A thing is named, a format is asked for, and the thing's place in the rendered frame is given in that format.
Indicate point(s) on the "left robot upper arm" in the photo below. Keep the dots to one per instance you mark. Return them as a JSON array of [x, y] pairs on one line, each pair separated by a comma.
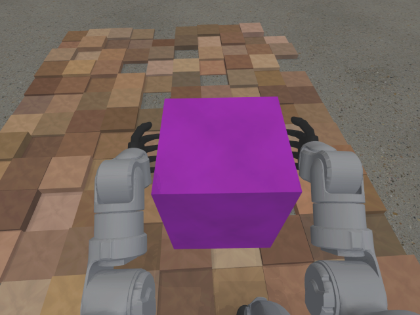
[[120, 292]]

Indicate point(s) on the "robot right hand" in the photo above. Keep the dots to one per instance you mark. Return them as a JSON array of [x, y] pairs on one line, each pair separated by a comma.
[[306, 136]]

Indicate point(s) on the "robot left forearm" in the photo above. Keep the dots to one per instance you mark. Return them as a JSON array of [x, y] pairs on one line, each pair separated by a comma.
[[119, 235]]

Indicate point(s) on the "robot left hand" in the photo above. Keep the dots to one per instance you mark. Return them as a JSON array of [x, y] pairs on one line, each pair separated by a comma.
[[138, 141]]

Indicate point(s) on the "right robot shin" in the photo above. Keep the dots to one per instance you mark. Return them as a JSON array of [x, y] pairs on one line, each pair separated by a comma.
[[258, 298]]

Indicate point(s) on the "robot right forearm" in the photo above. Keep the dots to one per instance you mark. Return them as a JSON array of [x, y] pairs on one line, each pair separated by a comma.
[[337, 188]]

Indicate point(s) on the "carton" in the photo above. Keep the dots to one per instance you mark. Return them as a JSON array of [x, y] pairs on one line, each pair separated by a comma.
[[225, 176]]

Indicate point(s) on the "right robot upper arm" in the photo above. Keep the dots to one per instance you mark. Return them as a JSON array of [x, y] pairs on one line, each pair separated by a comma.
[[345, 288]]

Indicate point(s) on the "right robot thigh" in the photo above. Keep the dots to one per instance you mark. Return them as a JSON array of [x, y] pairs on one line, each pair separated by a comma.
[[262, 307]]

